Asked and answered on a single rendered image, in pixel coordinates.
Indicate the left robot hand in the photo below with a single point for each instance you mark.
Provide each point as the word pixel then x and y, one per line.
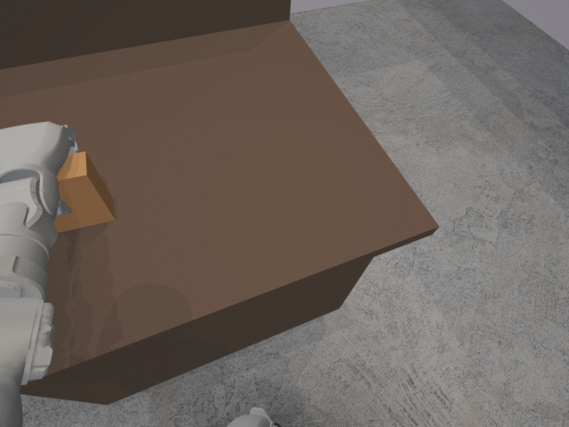
pixel 45 144

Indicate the table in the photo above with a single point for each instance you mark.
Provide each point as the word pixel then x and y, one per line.
pixel 249 195

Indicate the robot left shin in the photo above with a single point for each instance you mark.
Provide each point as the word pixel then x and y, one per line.
pixel 259 411

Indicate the robot left upper arm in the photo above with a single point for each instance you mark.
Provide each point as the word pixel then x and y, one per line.
pixel 26 338

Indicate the robot left forearm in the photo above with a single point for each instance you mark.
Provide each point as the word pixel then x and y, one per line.
pixel 29 200

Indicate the sponge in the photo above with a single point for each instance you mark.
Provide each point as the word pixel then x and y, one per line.
pixel 81 186

